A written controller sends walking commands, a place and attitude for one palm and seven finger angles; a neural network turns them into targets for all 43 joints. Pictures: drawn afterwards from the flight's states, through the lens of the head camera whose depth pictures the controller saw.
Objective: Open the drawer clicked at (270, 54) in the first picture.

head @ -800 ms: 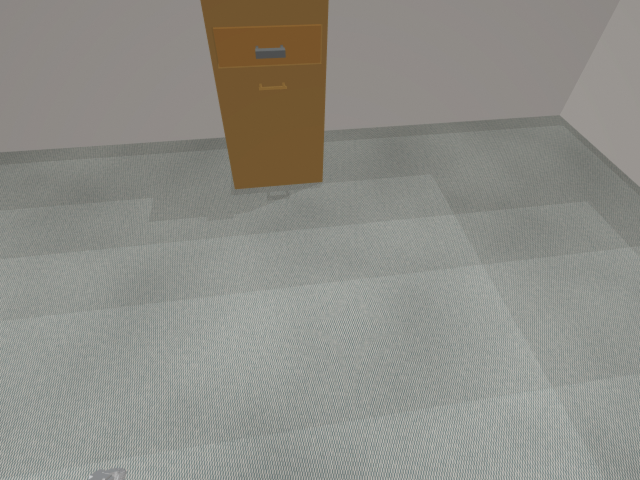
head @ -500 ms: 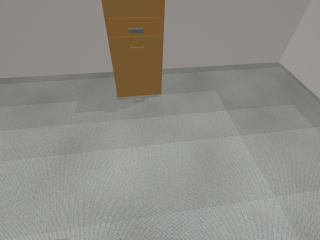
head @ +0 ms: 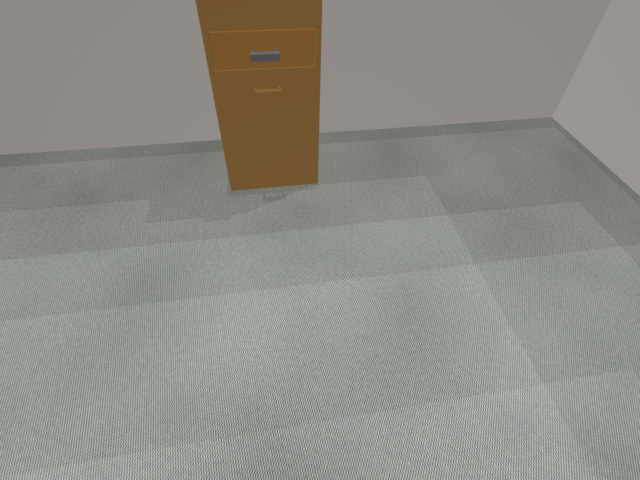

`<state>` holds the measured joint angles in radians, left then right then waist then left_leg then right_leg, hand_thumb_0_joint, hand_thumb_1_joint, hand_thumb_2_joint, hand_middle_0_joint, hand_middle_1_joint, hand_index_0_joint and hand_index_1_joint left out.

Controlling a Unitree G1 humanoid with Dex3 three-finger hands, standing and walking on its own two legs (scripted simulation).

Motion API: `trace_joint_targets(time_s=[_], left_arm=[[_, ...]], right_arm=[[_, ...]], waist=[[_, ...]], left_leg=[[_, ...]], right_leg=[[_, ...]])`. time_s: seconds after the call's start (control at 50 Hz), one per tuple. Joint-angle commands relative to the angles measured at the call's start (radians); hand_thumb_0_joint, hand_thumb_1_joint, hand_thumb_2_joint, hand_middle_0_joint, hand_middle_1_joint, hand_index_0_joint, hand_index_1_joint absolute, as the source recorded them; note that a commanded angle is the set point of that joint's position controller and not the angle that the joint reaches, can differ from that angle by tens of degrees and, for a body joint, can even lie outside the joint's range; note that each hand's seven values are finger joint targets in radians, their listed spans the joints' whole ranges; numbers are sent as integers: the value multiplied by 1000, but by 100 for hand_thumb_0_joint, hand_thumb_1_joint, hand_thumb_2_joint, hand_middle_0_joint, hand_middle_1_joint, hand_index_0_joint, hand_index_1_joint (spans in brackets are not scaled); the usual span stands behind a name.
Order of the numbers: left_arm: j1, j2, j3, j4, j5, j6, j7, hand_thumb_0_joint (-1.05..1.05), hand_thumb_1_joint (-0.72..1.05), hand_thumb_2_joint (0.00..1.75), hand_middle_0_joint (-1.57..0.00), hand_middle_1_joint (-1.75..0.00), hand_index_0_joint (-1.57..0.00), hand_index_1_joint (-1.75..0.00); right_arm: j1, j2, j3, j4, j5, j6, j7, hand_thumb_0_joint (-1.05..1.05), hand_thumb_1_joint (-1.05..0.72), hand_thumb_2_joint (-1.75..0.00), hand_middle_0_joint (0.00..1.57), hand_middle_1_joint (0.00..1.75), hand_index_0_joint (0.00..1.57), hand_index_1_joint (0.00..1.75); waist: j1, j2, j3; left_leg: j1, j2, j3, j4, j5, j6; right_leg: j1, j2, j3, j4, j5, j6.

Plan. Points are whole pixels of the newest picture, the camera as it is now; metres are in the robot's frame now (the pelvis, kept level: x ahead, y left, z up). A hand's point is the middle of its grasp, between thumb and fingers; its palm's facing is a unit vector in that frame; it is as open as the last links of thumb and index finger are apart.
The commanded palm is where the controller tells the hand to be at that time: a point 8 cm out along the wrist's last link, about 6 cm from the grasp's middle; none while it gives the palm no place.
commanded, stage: stand and wait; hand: left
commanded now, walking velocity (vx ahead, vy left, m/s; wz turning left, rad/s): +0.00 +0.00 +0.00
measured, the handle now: (264, 53) +1.53 +0.28 -0.11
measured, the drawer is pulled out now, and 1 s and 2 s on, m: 0.00 0.00 0.00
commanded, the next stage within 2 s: look at it before walking up in 0.04 s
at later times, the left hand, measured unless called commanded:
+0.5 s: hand out of the picture +0.08 +0.24 -0.16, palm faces -0.03 -0.94 -0.33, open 7.4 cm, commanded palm none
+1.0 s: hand out of the picture +0.05 +0.21 -0.18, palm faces -0.02 -0.97 -0.22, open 7.4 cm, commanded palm none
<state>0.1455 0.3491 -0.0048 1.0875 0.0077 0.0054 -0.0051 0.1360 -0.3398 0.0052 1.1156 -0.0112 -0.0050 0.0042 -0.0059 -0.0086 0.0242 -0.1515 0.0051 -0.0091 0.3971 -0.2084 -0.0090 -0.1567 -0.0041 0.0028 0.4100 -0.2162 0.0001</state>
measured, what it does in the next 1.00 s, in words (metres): stands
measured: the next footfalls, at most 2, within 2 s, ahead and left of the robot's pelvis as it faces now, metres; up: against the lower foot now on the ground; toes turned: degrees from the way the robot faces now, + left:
right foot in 1.54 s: +0.39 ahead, -0.11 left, +0.00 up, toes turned -16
left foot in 1.94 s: +0.58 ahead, +0.11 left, +0.00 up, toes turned +3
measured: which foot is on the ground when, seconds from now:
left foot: down 0.00-1.00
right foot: down 0.00-1.00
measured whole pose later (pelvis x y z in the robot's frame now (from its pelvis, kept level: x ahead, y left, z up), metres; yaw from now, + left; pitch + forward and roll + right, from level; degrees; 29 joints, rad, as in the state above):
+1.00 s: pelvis +0.04 +0.00 -0.01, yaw -2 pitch -1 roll -1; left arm 0.30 0.25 0.01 1.09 0.02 0.01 -0.02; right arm 0.25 -0.25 0.01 1.11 -0.02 0.00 0.01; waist 0.01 0.00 -0.02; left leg -0.18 0.03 0.01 0.56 -0.36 0.00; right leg -0.18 0.02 0.02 0.53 -0.33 -0.01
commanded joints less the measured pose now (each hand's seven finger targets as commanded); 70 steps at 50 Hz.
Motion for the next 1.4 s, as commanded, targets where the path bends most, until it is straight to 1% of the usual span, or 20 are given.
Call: trace_joint_targets(time_s=[0.0,0.72,0.76,0.82,0.86,0.92,0.98,1.0,1.02,1.06,1.08,1.1,1.12,1.14,1.16,1.18,1.24,1.3,1.34,1.38], left_arm=[[-46,201,38,-67,3,-29,16,0,90,90,-20,-30,-20,-30],[-45,200,37,-60,4,-32,17,0,90,90,-20,-30,-20,-30],[30,71,10,-28,5,-10,21,0,90,90,-20,-30,-20,-30],[79,77,21,-32,15,5,6,0,90,90,-20,-30,-20,-30],[109,70,31,-43,17,3,-3,0,90,90,-20,-30,-20,-30],[176,49,42,-47,16,-14,-7,0,90,90,-20,-30,-20,-30],[265,74,62,-31,15,-28,3,0,90,90,-20,-30,-20,-30],[287,78,70,-25,14,-36,9,0,90,90,-20,-30,-20,-30],[303,67,73,-20,15,-45,13,0,90,90,-20,-30,-20,-30],[289,45,75,-14,17,-51,17,0,90,90,-20,-30,-20,-30],[240,25,72,-22,12,-49,16,0,90,90,-20,-30,-20,-30],[200,-36,65,-46,6,-46,9,0,90,90,-20,-30,-20,-30],[119,-101,49,-89,8,-55,7,0,90,90,-20,-30,-20,-30],[64,-68,58,-102,14,-55,17,0,90,90,-20,-30,-20,-30],[69,-92,60,-87,12,-55,10,0,90,90,-20,-30,-20,-30],[74,-97,59,-76,14,-53,0,0,90,90,-20,-30,-20,-30],[109,-156,60,-67,20,-28,-17,0,90,90,-20,-30,-20,-30],[41,-175,56,-102,20,-20,-30,0,90,90,-20,-30,-20,-30],[-31,-190,48,-127,15,-23,-34,0,90,90,-20,-30,-20,-30],[-56,-182,47,-129,11,-29,-29,0,90,90,-20,-30,-20,-30]], right_arm=[[-55,-203,-40,-71,2,-29,-15,0,-90,-90,20,30,20,30],[-69,-206,-38,-67,4,-28,-17,0,-90,-90,20,30,20,30],[2,-74,-8,-34,-4,-9,-10,0,-90,-90,20,30,20,30],[43,-78,-19,-38,-15,4,-5,0,-90,-90,20,30,20,30],[59,-78,-24,-51,-16,0,-5,0,-90,-90,20,30,20,30],[98,-55,-31,-62,-11,-18,-7,0,-90,-90,20,30,20,30],[88,-6,-34,-87,-6,-29,-4,0,-90,-90,20,30,20,30],[76,10,-35,-97,-5,-37,-5,0,-90,-90,20,30,20,30],[62,21,-34,-110,-3,-47,-6,0,-90,-90,20,30,20,30],[112,49,-37,-92,2,-60,-6,0,-90,-90,20,30,20,30],[213,53,-40,-55,3,-66,-8,0,-90,-90,20,30,20,30],[380,3,-57,4,-7,-73,-17,0,-90,-90,20,30,20,30],[554,-66,-77,67,-17,-76,-29,0,-90,-90,20,30,20,30],[574,-5,-54,87,-17,-70,-41,0,-90,-90,20,30,20,30],[525,35,-42,69,-14,-71,-44,0,-90,-90,20,30,20,30],[480,59,-39,48,-12,-79,-44,0,-90,-90,20,30,20,30],[436,102,-31,47,-9,-96,-50,0,-90,-90,20,30,20,30],[450,124,-25,61,-8,-103,-56,0,-90,-90,20,30,20,30],[462,128,-27,68,-10,-101,-57,0,-90,-90,20,30,20,30],[482,116,-31,90,-9,-93,-57,0,-90,-90,20,30,20,30]], waist=[[8,3,-38],[9,10,-44],[8,4,-54],[11,-9,72],[15,6,114],[21,-21,91],[42,-157,94],[45,-182,111],[45,-167,119],[10,-98,84],[-46,-37,57],[-107,153,31],[-153,381,53],[-141,242,119],[-107,104,150],[-82,26,151],[-24,141,153],[-11,125,174],[-25,152,186],[-24,164,172]], left_leg=[[-15,107,-93,-78,64,41],[31,116,-85,-88,150,36],[27,104,-57,-74,-12,16],[-87,87,-60,-76,-351,28],[-127,94,-67,-53,-389,43],[-149,95,-50,40,-310,58],[-285,37,64,264,-272,26],[-328,41,94,323,-256,18],[-350,56,90,330,-265,15],[-216,70,98,206,-240,20],[-5,68,99,74,-165,38],[223,183,-102,-49,-112,98],[351,408,-366,-159,119,152],[323,448,-379,-142,282,168],[279,433,-292,-121,357,191],[242,404,-223,-127,379,187],[172,292,-9,-173,355,125],[161,249,67,-218,397,107],[152,221,131,-227,473,102],[171,234,151,-196,669,112]], right_leg=[[-9,-113,113,-87,42,-33],[12,-116,102,-91,150,-29],[3,-103,100,-89,-51,-13],[-105,-81,142,-99,-366,-35],[-136,-70,155,-71,-386,-53],[-93,-79,185,-37,-320,-84],[5,-192,358,-135,-356,-154],[27,-250,424,-168,-282,-189],[56,-275,432,-154,-128,-216],[14,-253,328,-57,57,-202],[-117,-183,226,52,91,-159],[-318,-35,80,339,67,-90],[-558,48,-71,637,-288,-36],[-622,-2,15,756,-294,-48],[-633,-46,26,814,-237,-50],[-619,-68,14,825,-197,-47],[-591,-78,-37,813,-79,-28],[-592,-76,-105,646,-3,-24],[-508,-58,-163,436,47,-28],[-401,-10,-202,322,35,-53]])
